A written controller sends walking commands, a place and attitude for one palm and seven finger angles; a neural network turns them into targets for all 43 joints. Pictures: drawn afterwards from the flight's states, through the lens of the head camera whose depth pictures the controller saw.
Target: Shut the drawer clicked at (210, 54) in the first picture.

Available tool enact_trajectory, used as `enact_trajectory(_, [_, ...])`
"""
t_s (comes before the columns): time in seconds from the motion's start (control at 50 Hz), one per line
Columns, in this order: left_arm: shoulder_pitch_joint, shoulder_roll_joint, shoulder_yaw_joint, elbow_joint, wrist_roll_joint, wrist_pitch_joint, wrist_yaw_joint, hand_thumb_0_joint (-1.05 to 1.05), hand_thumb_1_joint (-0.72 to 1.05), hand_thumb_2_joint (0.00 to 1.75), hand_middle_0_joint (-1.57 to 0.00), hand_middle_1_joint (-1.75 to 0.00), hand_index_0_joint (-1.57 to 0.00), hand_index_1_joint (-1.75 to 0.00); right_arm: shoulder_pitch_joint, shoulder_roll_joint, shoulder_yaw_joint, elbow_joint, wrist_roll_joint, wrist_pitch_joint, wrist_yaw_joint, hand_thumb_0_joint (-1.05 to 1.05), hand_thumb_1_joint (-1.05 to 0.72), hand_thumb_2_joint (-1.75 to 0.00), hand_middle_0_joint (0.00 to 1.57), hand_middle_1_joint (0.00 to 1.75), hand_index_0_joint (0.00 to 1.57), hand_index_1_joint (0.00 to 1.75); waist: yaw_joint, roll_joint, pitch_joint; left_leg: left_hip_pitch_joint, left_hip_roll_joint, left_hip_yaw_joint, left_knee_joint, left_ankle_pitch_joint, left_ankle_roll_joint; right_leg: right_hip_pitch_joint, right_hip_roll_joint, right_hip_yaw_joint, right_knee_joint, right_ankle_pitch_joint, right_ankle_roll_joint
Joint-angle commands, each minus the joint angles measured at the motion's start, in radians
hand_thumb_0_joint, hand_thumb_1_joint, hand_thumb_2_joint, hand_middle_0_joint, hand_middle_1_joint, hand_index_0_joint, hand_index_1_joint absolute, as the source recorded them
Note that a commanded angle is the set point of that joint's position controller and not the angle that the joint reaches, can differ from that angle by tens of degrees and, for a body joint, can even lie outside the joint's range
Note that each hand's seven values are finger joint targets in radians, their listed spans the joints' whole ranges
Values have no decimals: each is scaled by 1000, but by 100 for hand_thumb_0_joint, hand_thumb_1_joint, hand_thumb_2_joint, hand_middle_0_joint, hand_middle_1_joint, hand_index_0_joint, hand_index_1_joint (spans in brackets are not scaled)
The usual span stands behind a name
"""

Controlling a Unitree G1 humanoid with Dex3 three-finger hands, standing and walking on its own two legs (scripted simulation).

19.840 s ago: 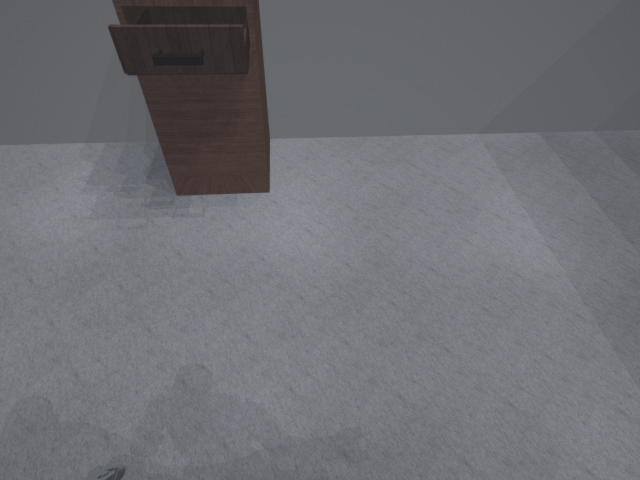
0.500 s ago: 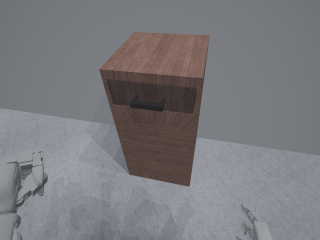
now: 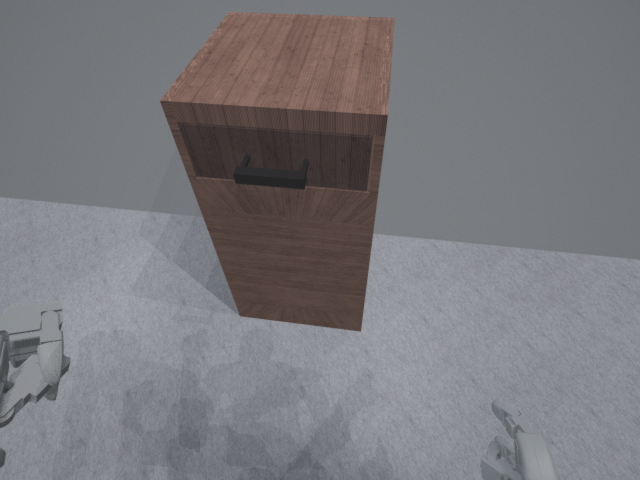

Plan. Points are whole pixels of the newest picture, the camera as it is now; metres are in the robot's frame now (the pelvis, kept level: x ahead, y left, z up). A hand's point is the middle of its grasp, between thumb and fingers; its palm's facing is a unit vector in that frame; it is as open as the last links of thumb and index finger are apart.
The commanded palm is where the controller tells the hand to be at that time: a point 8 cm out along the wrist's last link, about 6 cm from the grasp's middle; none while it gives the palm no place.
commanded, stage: step back with the hand held close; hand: left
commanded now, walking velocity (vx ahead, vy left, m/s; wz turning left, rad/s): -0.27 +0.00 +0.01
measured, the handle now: (273, 169) +0.68 +0.14 -0.04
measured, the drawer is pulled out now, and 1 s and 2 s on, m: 0.00 0.00 0.00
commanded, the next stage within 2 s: stop stepping back and stand still in 1.00 s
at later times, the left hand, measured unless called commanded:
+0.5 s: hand (8, 444) +0.13 +0.25 +0.16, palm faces +0.38 -0.79 -0.48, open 3.3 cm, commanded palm +0.06 +0.28 +0.17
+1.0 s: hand out of the picture +0.03 +0.25 +0.17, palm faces +0.43 -0.78 -0.45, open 3.3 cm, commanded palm -0.02 +0.27 +0.17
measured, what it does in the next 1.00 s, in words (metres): walks backwards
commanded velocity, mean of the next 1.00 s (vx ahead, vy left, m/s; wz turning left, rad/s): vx -0.35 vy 0.00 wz -0.04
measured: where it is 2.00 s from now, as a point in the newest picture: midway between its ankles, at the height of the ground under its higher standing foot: outside the picture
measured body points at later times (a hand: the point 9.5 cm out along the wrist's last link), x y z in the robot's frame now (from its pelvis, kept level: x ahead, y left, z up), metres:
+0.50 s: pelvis -0.07 +0.00 -0.01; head -0.05 +0.01 +0.44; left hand +0.10 +0.29 +0.18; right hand +0.10 -0.24 -0.09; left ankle +0.00 +0.11 -0.74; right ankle +0.02 -0.12 -0.74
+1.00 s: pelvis -0.14 -0.01 -0.01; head -0.13 +0.02 +0.44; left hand +0.01 +0.29 +0.19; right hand +0.05 -0.22 -0.08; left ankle -0.01 +0.11 -0.74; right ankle -0.24 -0.13 -0.72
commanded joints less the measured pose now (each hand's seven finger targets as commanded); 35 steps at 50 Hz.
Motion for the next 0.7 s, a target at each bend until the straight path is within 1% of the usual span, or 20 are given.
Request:
enact_trajectory(0.0, [11,157,135,-232,-4,-65,35,0,90,90,-140,-160,-140,-160,-102,-105,-40,-187,3,-49,-8,0,-90,-90,20,30,20,30,10,19,-199,-91,77,-59,-76,329,11,218,-10,27,68,319,-4])
enact_trajectory(0.04, [3,160,135,-242,1,-67,34,0,90,90,-140,-160,-140,-160,-112,-109,-40,-192,0,-52,-11,0,-90,-90,20,30,20,30,12,40,-174,-150,86,-71,-104,238,24,218,0,29,83,249,2])
enact_trajectory(0.1, [2,149,132,-228,9,-73,39,0,90,90,-140,-160,-140,-160,-100,-108,-39,-194,3,-56,-9,0,-90,-90,20,30,20,30,6,15,-138,-263,96,-82,-117,78,42,237,-2,49,103,188,2])
enact_trajectory(0.18, [-15,154,137,-233,17,-91,44,0,90,90,-140,-160,-140,-160,-93,-104,-37,-197,3,-68,-8,0,-90,-90,20,30,20,30,-1,-20,-103,-337,79,-80,-102,-145,51,198,-21,94,56,63,-6])
enact_trajectory(0.24, [-46,171,145,-253,23,-105,50,0,90,90,-140,-160,-140,-160,-84,-110,-41,-192,-3,-77,-7,0,-90,-90,20,30,20,30,-9,-44,-82,-318,48,-72,-49,-237,44,101,-42,142,-41,-116,-20])
enact_trajectory(0.28, [-36,156,132,-238,21,-112,56,0,90,90,-140,-160,-140,-160,-68,-104,-38,-183,-2,-81,-6,0,-90,-90,20,30,20,30,-12,-58,-86,-259,34,-62,-2,-221,32,24,-60,148,-89,-210,-30])
enact_trajectory(0.32, [-44,166,133,-253,20,-124,64,0,90,90,-140,-160,-140,-160,-60,-106,-37,-173,-4,-85,-8,0,-90,-90,20,30,20,30,-17,-44,-94,-208,32,-64,18,-226,28,-39,-65,132,-108,-266,-31])
enact_trajectory(0.34, [-53,171,132,-272,19,-127,65,0,90,90,-140,-160,-140,-160,-64,-112,-37,-174,-6,-89,-12,0,-90,-90,20,30,20,30,-20,-13,-89,-213,43,-82,-17,-241,28,-46,-49,115,-96,-283,-25])
enact_trajectory(0.38, [-34,160,132,-252,24,-131,71,0,90,90,-140,-160,-140,-160,-66,-113,-34,-176,-4,-95,-16,0,-90,-90,20,30,20,30,-17,33,-83,-308,88,-129,-118,-293,47,43,2,71,-14,-251,-3])
enact_trajectory(0.44, [-33,169,148,-262,38,-137,66,0,90,90,-140,-160,-140,-160,-92,-115,-34,-187,2,-109,-20,0,-90,-90,20,30,20,30,-3,138,-97,-514,167,-210,-253,-327,91,273,77,39,228,14,15])
enact_trajectory(0.46, [-24,167,152,-267,42,-141,63,0,90,90,-140,-160,-140,-160,-90,-110,-34,-190,1,-114,-19,0,-90,-90,20,30,20,30,3,139,-114,-525,173,-206,-240,-281,95,300,84,42,267,80,16])
enact_trajectory(0.48, [-20,170,162,-262,48,-146,59,0,90,90,-140,-160,-140,-160,-95,-113,-39,-192,-2,-121,-17,0,-90,-90,20,30,20,30,7,142,-114,-572,180,-200,-222,-298,107,339,87,59,290,112,17])
enact_trajectory(0.5, [-26,172,171,-252,57,-154,55,0,90,90,-140,-160,-140,-160,-101,-117,-42,-193,-6,-128,-14,0,-90,-90,20,30,20,30,8,134,-92,-660,185,-205,-221,-378,120,387,90,77,307,103,18])
enact_trajectory(0.52, [-9,167,170,-235,52,-159,51,0,90,90,-140,-160,-140,-160,-81,-113,-45,-183,-2,-130,-11,0,-90,-90,20,30,20,30,2,92,-74,-634,156,-185,-166,-329,110,347,76,109,260,154,6])
enact_trajectory(0.56, [-15,173,170,-262,39,-168,41,0,90,90,-140,-160,-140,-160,-74,-106,-44,-169,-6,-135,-1,0,-90,-90,20,30,20,30,-6,-3,-118,-477,89,-129,-58,-204,72,230,24,185,150,231,-17])
enact_trajectory(0.6, [-9,179,160,-274,23,-165,39,0,90,90,-140,-160,-140,-160,-52,-94,-53,-151,-3,-128,12,0,-90,-90,20,30,20,30,-13,-107,-187,-290,18,-57,93,-119,24,79,-70,269,10,148,-54])
enact_trajectory(0.62, [-17,189,159,-283,13,-163,44,0,90,90,-140,-160,-140,-160,-51,-90,-55,-145,-2,-120,17,0,-90,-90,20,30,20,30,-17,-143,-186,-205,-10,-32,168,-113,3,-23,-120,306,-74,51,-80])
enact_trajectory(0.64, [-22,203,167,-294,6,-160,51,0,90,90,-140,-160,-140,-160,-55,-90,-58,-137,-3,-111,17,0,-90,-90,20,30,20,30,-17,-157,-181,-137,-23,-28,243,-112,-9,-115,-160,328,-135,-27,-108])
enact_trajectory(0.66, [-23,202,166,-288,5,-155,57,0,90,90,-140,-160,-140,-160,-61,-78,-54,-129,-4,-99,18,0,-90,-90,20,30,20,30,-19,-173,-175,-94,-23,-32,281,-103,-13,-171,-181,315,-160,-78,-120])
enact_trajectory(0.68, [-24,205,169,-291,7,-153,63,0,90,90,-140,-160,-140,-160,-66,-73,-51,-127,-7,-90,16,0,-90,-90,20,30,20,30,-22,-167,-175,-72,-19,-31,266,-91,-12,-192,-176,279,-155,-94,-114])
